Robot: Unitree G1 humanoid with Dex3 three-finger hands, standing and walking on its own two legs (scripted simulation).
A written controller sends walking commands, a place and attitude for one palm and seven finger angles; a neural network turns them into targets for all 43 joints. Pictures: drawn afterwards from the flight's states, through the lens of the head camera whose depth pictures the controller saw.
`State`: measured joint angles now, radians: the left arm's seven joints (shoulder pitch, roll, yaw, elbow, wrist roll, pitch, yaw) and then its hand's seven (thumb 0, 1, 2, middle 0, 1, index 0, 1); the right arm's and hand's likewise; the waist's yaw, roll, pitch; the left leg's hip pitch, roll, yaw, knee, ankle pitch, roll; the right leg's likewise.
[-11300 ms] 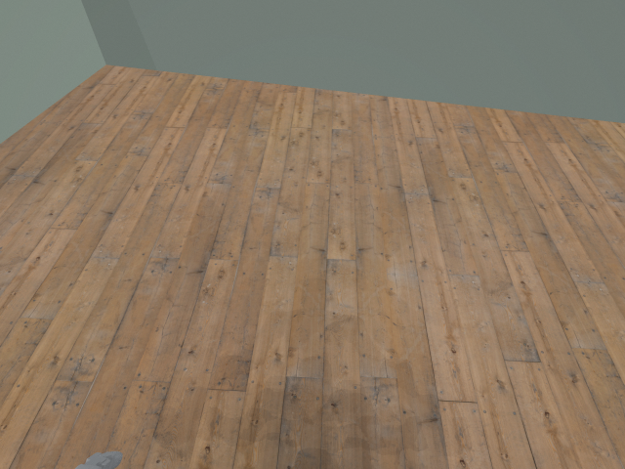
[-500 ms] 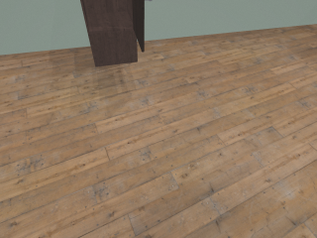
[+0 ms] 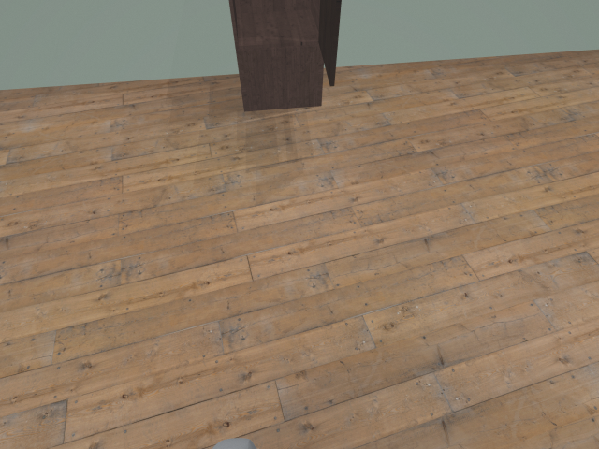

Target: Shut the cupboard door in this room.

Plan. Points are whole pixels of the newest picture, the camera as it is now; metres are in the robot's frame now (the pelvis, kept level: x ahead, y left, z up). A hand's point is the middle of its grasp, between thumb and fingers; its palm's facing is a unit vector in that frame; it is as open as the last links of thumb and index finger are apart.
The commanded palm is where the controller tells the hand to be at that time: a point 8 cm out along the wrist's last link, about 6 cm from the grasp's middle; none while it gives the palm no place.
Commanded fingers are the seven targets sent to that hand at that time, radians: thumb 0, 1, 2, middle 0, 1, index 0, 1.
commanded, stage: turn or walk to find it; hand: left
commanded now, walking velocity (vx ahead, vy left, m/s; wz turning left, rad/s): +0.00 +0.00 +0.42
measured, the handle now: out of the picture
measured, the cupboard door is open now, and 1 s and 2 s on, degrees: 87 87 87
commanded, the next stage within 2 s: stand and wait in 1.52 s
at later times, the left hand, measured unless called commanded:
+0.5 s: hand out of the picture +0.04 +0.22 -0.15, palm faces +0.20 -0.94 -0.28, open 7.4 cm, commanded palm none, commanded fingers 0.00 0.90 0.90 -0.20 -0.30 -0.20 -0.30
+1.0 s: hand out of the picture -0.13 +0.19 -0.18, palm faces +0.46 -0.85 -0.25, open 7.4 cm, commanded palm none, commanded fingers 0.00 0.90 0.90 -0.20 -0.30 -0.20 -0.30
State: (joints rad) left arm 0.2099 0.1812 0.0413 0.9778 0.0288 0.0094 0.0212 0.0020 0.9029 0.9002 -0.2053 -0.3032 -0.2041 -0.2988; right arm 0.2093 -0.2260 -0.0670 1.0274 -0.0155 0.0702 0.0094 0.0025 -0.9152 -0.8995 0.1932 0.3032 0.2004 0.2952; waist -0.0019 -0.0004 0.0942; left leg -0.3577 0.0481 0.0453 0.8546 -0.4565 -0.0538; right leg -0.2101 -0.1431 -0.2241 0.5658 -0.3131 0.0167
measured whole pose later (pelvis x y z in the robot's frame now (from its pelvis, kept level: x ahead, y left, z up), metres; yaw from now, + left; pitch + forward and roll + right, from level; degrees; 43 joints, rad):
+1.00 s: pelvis -0.06 +0.00 -0.01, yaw +25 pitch +0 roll +0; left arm 0.28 0.22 0.05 0.98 0.02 0.02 0.02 0.00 0.90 0.90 -0.21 -0.30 -0.20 -0.30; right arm 0.15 -0.24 -0.05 0.97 -0.01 0.05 0.01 0.00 -0.91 -0.90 0.19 0.30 0.20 0.30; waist 0.03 -0.01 0.08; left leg -0.23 0.03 0.06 0.58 -0.32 -0.03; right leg -0.27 -0.16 -0.27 0.63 -0.33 0.02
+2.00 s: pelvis -0.11 -0.03 +0.01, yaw +42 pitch -2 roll +0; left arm 0.25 0.21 0.04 1.09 0.01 0.05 0.02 0.01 0.91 0.90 -0.20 -0.30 -0.20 -0.30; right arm 0.18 -0.17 -0.03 1.05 -0.02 0.01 -0.03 0.00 -0.94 -0.90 0.20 0.30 0.21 0.30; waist 0.03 -0.02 0.05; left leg -0.17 0.01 0.02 0.47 -0.27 0.00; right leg -0.33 -0.08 -0.09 0.84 -0.47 0.04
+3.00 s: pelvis -0.14 -0.10 -0.01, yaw +66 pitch -1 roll +0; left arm 0.15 0.20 0.04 0.92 0.01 0.02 0.02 0.00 0.91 0.90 -0.20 -0.30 -0.20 -0.30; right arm 0.20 -0.22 -0.07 0.96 -0.02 0.05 0.00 0.00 -0.91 -0.90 0.20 0.30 0.21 0.30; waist -0.02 0.06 0.07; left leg -0.36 -0.03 -0.08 0.63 -0.30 -0.02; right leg -0.25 -0.03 -0.08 0.57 -0.32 0.02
